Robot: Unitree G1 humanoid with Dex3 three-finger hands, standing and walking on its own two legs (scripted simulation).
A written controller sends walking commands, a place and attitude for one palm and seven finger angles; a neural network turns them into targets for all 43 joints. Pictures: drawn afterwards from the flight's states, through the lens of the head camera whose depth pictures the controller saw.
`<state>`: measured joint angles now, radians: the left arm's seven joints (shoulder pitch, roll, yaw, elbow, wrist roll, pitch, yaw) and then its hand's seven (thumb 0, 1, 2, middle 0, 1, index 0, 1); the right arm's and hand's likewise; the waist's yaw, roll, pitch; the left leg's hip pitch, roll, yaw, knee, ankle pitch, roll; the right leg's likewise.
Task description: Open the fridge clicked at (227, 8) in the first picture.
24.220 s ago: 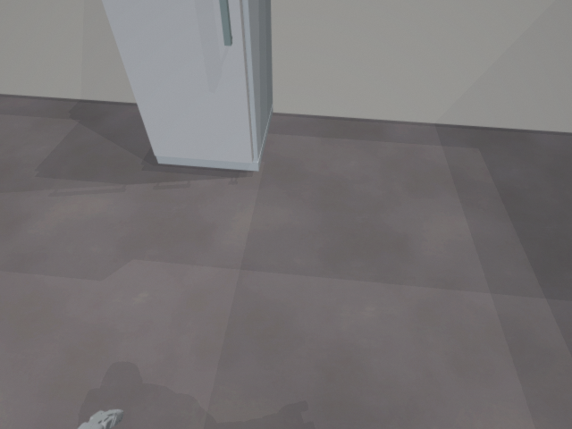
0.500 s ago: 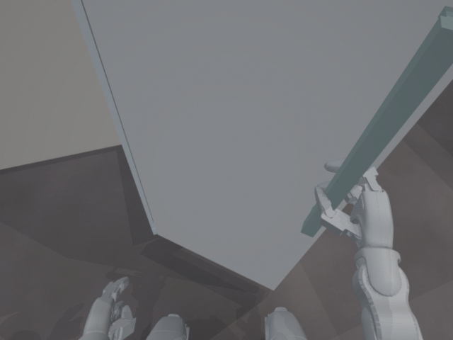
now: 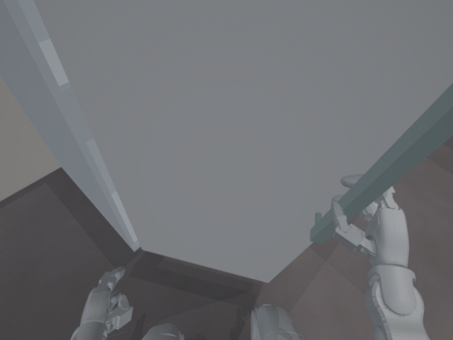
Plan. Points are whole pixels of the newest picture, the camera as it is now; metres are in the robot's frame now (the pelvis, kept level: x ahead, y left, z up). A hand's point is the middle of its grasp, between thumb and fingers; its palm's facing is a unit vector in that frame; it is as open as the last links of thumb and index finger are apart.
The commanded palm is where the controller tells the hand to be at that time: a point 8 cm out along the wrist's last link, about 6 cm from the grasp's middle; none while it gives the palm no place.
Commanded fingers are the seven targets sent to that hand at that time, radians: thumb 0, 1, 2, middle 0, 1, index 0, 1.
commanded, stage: walk backward, drawing the door open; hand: right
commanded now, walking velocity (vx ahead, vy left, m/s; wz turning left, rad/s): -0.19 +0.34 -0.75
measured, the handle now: (369, 174) +0.34 -0.17 +0.15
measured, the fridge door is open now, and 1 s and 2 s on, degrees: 59 80 73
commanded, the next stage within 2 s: stop walking and hold the door back in 0.38 s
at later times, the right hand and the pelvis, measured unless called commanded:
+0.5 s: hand (299, 311) +0.16 -0.07 +0.09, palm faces +0.58 +0.76 -0.27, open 6.7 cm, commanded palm +0.12 -0.11 +0.08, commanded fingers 0.00 -0.90 -0.90 0.45 1.40 0.45 1.40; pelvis -0.01 +0.22 +0.00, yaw -23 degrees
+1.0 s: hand (297, 316) +0.16 -0.06 +0.10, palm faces +0.64 +0.72 -0.27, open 6.1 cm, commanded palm +0.14 -0.12 +0.08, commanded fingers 0.00 -0.90 -0.90 0.45 1.40 0.45 1.40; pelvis -0.09 +0.31 +0.01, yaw -32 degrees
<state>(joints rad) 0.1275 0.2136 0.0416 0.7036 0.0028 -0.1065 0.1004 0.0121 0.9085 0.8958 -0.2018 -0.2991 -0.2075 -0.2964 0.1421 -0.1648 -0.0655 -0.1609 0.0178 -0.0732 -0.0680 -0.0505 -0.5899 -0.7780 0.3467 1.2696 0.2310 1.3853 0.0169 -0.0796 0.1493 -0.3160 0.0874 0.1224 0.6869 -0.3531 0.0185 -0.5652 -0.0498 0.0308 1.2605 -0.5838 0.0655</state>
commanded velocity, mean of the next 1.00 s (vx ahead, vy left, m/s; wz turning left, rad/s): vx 0.03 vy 0.03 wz -0.34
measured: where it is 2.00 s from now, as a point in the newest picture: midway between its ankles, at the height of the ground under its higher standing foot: outside the picture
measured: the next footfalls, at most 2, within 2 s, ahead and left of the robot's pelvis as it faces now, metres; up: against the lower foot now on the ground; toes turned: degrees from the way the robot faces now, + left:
right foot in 0.16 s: +0.03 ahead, -0.08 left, +0.00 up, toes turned -18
left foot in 0.42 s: +0.10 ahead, +0.31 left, +0.00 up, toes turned -16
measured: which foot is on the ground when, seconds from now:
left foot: down 0.00-0.16, up 0.18-0.40, down 0.42-0.86, up 0.88-1.00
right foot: up 0.00-0.14, down 0.16-0.42, up 0.44-0.80, down 0.82-1.00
